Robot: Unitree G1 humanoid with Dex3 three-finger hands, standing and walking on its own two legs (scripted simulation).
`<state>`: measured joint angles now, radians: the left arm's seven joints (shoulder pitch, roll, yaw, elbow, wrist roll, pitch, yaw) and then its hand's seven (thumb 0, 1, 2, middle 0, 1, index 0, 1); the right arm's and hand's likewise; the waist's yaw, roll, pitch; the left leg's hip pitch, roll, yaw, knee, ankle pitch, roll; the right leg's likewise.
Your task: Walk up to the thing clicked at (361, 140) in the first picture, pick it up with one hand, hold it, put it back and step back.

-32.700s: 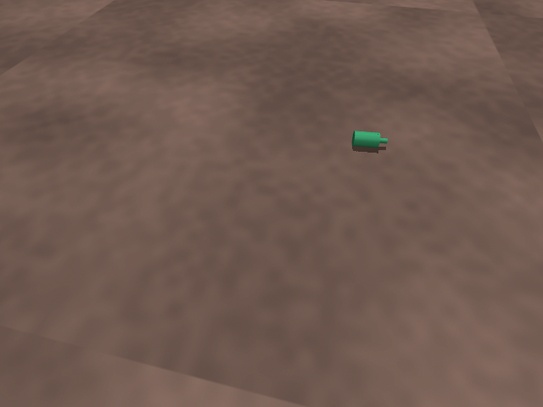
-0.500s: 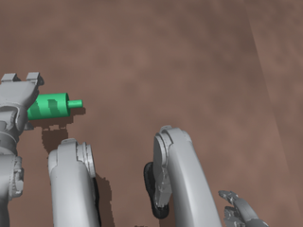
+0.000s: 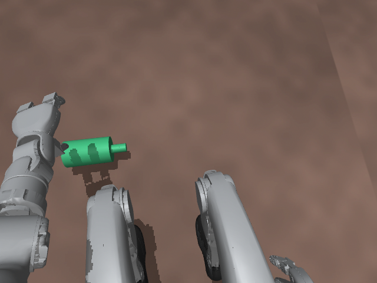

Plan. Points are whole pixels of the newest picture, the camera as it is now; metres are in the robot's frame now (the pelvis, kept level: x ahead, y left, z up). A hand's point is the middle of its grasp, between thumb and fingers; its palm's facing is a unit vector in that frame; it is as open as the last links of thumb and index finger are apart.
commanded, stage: home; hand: left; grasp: from above
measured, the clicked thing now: (96, 150) +0.47 +0.23 -0.36
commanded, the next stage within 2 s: none
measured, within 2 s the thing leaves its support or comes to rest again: neither
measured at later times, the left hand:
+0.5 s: hand out of the picture +0.25 +0.23 +0.09, palm faces -0.06 -0.88 -0.48, open 7.4 cm
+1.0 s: hand out of the picture +0.22 +0.21 +0.27, palm faces +0.19 -0.96 -0.22, open 7.4 cm
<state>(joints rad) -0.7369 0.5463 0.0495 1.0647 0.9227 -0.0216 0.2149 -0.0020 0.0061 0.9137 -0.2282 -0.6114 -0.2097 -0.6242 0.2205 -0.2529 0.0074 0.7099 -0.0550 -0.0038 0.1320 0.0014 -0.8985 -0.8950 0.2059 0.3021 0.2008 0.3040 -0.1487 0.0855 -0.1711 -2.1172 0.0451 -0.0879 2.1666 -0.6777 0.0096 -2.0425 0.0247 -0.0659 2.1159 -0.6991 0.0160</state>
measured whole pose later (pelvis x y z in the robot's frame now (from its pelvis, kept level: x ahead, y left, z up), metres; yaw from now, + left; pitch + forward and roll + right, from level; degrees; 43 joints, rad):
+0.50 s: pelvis +0.01 +0.00 +0.18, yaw +5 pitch +22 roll -5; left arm 0.04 0.33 -0.02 0.29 0.21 0.25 0.08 0.01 0.89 0.90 -0.22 -0.31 -0.21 -0.31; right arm 0.09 -0.23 0.02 0.57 0.03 -0.09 -0.05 0.01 -0.91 -0.90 0.20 0.30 0.20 0.30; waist -0.05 0.03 -0.20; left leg -1.39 0.02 -0.07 1.56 -0.57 0.00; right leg -1.31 0.00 -0.07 1.51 -0.59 0.01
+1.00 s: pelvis +0.08 +0.01 +0.31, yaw +7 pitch +11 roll -3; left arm 0.52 0.22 0.04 -0.14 -0.07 0.45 0.05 0.01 0.90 0.90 -0.21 -0.30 -0.20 -0.30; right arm 0.33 -0.22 0.03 0.52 0.02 -0.18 -0.19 0.01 -0.91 -0.90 0.21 0.30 0.20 0.30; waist -0.05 0.06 -0.19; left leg -0.72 0.03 -0.05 1.01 -0.48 0.00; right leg -0.65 0.00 -0.06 0.94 -0.49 0.01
